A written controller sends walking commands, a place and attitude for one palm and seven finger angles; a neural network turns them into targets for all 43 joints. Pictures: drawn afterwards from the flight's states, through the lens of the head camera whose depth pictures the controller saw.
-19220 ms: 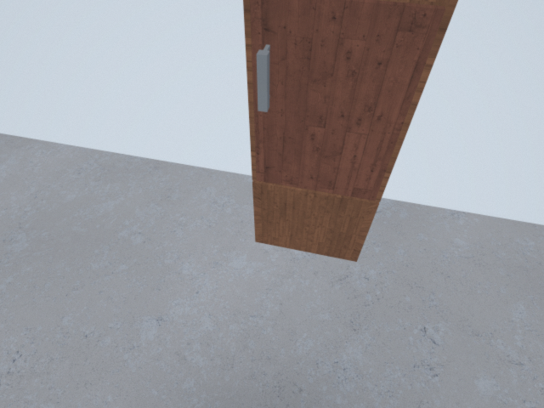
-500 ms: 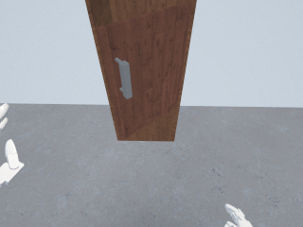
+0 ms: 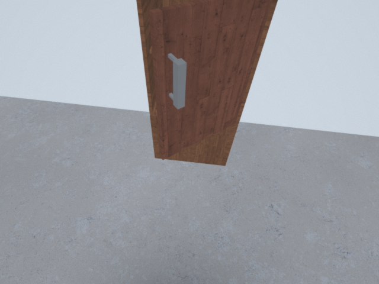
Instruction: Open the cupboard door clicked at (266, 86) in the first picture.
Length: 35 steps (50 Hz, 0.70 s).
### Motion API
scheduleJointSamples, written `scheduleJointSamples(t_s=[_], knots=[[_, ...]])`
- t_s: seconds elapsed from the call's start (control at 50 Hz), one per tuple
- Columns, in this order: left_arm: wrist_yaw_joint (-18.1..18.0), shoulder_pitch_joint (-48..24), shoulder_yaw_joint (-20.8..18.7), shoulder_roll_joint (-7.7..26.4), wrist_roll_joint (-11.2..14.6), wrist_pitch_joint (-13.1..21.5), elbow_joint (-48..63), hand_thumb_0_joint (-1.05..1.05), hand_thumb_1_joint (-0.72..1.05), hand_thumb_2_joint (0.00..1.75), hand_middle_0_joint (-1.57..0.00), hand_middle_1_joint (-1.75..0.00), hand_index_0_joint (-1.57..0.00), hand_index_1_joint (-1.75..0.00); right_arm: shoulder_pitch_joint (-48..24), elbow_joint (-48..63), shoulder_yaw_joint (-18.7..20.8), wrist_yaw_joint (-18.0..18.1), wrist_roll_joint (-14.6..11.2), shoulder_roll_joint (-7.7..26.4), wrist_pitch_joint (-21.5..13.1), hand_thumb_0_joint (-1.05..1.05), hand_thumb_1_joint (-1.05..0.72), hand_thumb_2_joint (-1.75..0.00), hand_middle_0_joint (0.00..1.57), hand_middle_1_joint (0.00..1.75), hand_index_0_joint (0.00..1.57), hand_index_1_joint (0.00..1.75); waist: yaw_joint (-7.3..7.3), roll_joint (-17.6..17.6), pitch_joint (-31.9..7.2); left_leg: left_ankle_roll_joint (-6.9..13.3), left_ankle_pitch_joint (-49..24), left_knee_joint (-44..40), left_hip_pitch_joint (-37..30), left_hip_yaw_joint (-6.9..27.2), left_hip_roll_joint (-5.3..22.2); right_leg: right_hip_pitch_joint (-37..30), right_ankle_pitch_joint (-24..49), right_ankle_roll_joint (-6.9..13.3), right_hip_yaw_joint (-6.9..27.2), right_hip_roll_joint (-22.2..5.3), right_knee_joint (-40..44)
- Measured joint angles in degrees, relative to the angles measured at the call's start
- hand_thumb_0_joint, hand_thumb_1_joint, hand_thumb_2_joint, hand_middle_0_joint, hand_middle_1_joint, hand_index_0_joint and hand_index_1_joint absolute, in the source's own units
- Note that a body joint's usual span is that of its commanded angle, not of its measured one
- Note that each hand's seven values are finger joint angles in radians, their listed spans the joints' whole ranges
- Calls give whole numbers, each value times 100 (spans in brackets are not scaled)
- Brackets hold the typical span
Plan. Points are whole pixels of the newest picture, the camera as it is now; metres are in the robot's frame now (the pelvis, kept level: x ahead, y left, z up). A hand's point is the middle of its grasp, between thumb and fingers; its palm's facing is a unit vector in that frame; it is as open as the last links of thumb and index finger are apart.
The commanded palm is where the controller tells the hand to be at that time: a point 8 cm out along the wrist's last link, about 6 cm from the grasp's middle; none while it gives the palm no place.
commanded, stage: let the arm hang, fingers relaxed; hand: left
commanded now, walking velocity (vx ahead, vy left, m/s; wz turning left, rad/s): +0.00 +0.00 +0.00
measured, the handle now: (175, 81) +0.63 +0.08 +0.06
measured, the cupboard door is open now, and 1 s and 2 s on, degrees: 40 40 40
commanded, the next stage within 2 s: look to check the result in 0.72 s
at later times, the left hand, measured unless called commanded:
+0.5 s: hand out of the picture +0.03 +0.21 -0.16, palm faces -0.01 -0.97 -0.24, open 7.4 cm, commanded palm none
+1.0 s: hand out of the picture +0.05 +0.22 -0.16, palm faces -0.03 -0.96 -0.28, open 7.4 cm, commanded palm none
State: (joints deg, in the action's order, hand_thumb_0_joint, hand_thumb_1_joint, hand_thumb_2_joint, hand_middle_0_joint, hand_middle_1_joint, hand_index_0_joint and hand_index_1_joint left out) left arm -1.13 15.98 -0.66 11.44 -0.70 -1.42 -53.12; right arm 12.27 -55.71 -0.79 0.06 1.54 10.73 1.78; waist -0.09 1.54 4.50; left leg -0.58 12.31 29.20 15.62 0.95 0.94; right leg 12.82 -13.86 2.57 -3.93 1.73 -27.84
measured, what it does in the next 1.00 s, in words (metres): stands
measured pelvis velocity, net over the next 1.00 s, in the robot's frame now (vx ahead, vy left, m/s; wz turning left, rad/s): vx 0.01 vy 0.01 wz -0.02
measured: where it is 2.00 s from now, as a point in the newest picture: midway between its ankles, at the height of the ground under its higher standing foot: outside the picture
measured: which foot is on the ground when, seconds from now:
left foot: down 0.00-1.00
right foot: down 0.00-1.00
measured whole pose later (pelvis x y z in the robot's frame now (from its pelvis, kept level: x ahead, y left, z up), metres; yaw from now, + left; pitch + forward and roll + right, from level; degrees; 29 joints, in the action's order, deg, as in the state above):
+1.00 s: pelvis +0.01 +0.01 +0.01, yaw -1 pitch -1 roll +0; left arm -0.9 9.8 -1.0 13.3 -0.8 0.9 -65.7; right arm 9.6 -64.9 0.7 0.7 1.2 13.8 0.2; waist 0.7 -1.7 4.0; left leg 0.4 9.0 20.3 9.9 -0.9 -0.2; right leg 8.5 -11.1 1.6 -2.1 0.7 -21.0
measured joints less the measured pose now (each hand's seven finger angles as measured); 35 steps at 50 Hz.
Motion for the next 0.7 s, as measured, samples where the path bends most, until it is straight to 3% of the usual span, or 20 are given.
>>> scheduleJointSamples(t_s=[0.24,0.7], knots=[[0,69,-18,123,2,84,-1152,0,93,90,-20,-30,-20,-30,240,-738,92,57,-34,0,-28,1,-90,-89,20,30,20,30,20,-377,-42,132,-286,-526,-273,-116,-118,-221,283,-120,112,-114,464],[13,-558,1,-65,-11,224,-1183,0,91,90,-20,-30,-20,-30,15,-924,139,71,-23,81,-155,0,-90,-89,20,30,20,30,112,-257,-149,155,-331,-749,-456,-199,-170,-302,259,-156,196,-167,513]])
